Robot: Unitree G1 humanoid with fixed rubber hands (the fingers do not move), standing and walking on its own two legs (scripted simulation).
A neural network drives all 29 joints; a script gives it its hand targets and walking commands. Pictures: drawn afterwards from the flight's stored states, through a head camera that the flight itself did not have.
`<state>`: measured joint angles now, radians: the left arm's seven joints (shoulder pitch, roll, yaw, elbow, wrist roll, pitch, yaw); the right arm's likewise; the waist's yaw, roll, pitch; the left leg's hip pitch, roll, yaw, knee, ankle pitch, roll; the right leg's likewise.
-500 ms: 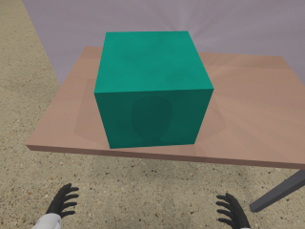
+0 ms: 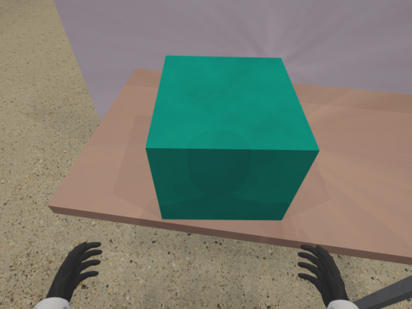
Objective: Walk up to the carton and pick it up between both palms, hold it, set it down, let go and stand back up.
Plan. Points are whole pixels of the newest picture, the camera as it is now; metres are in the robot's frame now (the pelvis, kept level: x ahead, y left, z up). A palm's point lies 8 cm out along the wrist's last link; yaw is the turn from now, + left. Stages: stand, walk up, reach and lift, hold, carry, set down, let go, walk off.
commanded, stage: reach and lift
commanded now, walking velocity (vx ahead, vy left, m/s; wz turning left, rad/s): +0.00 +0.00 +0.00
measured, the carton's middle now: (222, 136) +0.49 -0.01 +0.04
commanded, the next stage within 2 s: none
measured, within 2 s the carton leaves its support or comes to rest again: neither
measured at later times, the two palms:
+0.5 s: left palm (64, 252) +0.21 +0.27 +0.03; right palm (343, 248) +0.23 -0.22 +0.04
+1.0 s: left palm (69, 190) +0.30 +0.27 +0.09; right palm (340, 198) +0.30 -0.22 +0.08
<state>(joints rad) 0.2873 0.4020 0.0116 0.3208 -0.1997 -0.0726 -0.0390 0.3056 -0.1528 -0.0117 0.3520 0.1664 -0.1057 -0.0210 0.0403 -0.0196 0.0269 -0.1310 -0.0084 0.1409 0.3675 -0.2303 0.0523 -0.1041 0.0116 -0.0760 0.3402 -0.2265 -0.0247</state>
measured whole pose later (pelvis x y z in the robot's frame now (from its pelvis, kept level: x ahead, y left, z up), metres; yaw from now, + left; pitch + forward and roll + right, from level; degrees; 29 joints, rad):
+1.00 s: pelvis -0.02 -0.03 +0.00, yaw +1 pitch +1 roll +0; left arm -0.33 0.49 0.12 0.44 -0.33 0.22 -0.09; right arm -0.24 -0.24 -0.03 0.29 0.33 0.24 -0.12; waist 0.02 -0.04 -0.01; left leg -0.19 0.01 0.11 0.34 -0.17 0.03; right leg -0.16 0.03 -0.10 0.33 -0.18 -0.06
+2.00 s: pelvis -0.02 -0.01 +0.00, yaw +2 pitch +11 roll -1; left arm -1.02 0.60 -0.06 0.91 -0.39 0.38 -0.04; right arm -0.94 -0.41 -0.03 0.82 0.40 0.34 -0.04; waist -0.03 -0.02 -0.12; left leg -0.44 0.01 0.09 0.41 -0.17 0.04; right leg -0.38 0.03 -0.12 0.34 -0.16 -0.05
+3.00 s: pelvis -0.03 -0.02 -0.03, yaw +2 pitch +22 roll -1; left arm -1.10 0.49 -0.19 1.45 -0.42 -0.18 -0.07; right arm -1.03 -0.30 0.06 1.25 0.40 -0.08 -0.06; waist -0.03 -0.03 -0.24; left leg -0.76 0.03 0.07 0.61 -0.23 0.03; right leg -0.71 0.02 -0.14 0.57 -0.25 -0.06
